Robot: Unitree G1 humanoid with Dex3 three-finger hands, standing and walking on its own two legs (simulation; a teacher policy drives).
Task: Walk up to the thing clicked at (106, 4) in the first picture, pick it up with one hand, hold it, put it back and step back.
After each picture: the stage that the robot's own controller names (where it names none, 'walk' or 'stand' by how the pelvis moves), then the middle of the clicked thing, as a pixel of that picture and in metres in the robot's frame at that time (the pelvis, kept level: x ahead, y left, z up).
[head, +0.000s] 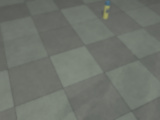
stand; (106, 10) +2.04 -0.37 -0.66
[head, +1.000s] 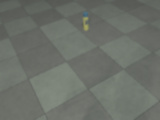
walk; (85, 21) +1.91 +0.05 -0.63
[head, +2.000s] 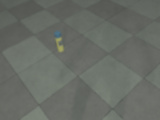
walk; (59, 41) +1.31 +0.33 -0.65
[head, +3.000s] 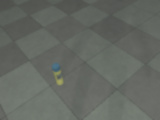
walk; (57, 74) +0.89 +0.28 -0.65
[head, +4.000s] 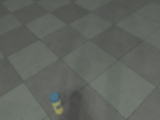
walk; (56, 103) +0.58 +0.25 -0.65
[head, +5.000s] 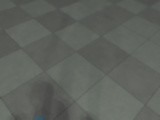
stand; out of the picture +0.42 +0.24 -0.64
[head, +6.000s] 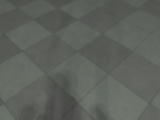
stand; out of the picture +0.37 +0.27 -0.65
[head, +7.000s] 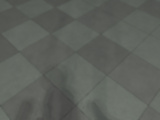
stand; out of the picture +0.34 +0.27 -0.66
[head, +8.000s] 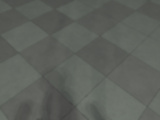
stand; out of the picture +0.34 +0.27 -0.66
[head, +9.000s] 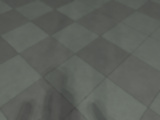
stand; out of the picture +0.33 +0.28 -0.66
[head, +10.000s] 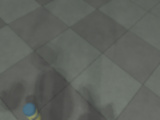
go down; (32, 113) +0.37 +0.28 -0.59
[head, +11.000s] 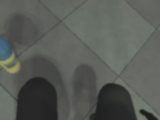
go down; (7, 58) +0.41 +0.32 -0.25
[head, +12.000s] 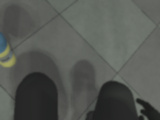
close in; (1, 51) +0.40 +0.33 -0.23
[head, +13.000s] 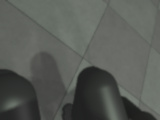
close in; out of the picture +0.36 +0.36 -0.14
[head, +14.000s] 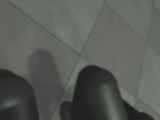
close; out of the picture +0.36 +0.36 -0.15
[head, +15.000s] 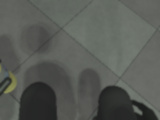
lift; out of the picture +0.32 +0.28 -0.01
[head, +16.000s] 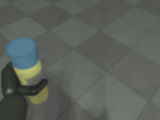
lift; (31, 75) +0.33 +0.16 +0.09
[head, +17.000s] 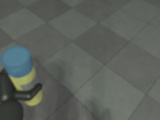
hold; (26, 80) +0.33 +0.18 +0.05
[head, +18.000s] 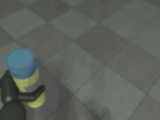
hold; (29, 82) +0.33 +0.18 +0.04
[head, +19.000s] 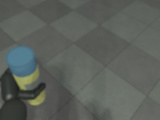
hold; (29, 80) +0.33 +0.18 +0.05
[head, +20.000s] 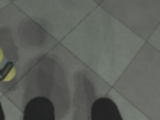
crouch; out of the picture +0.39 +0.27 -0.04
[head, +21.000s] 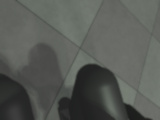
lower; out of the picture +0.37 +0.37 -0.16
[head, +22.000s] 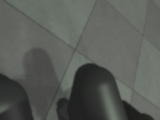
lower; out of the picture +0.37 +0.38 -0.15
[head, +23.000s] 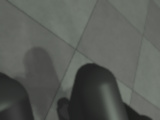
lower; out of the picture +0.37 +0.37 -0.15
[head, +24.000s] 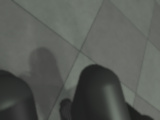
lower; out of the picture +0.35 +0.37 -0.15
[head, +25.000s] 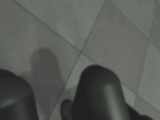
loosen; out of the picture +0.34 +0.37 -0.15
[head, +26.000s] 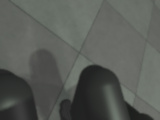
withdraw; out of the picture +0.35 +0.37 -0.16
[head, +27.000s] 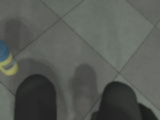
walk; (4, 60) +0.39 +0.33 -0.23
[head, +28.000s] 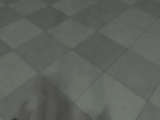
stand; out of the picture +0.33 +0.27 -0.59
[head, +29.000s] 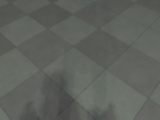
stand; out of the picture +0.35 +0.29 -0.60
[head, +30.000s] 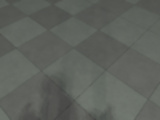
stand; out of the picture +0.35 +0.28 -0.60
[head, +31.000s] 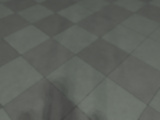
stand; out of the picture +0.35 +0.29 -0.65
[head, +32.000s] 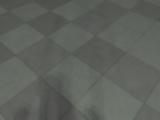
stand; out of the picture +0.33 +0.29 -0.66
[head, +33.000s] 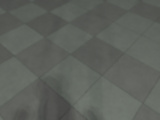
walk; out of the picture +0.33 +0.29 -0.66
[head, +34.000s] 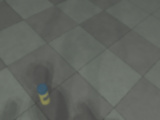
walk; (43, 94) +0.54 +0.23 -0.64
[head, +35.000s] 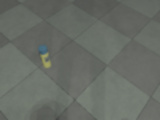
walk; (45, 57) +0.85 +0.33 -0.62
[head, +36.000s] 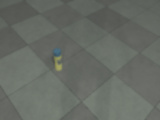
stand; (57, 59) +0.99 +0.24 -0.63
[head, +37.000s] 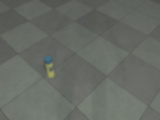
stand; (49, 67) +0.95 +0.28 -0.66
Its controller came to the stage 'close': yes
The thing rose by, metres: 0.69
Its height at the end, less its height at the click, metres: +0.00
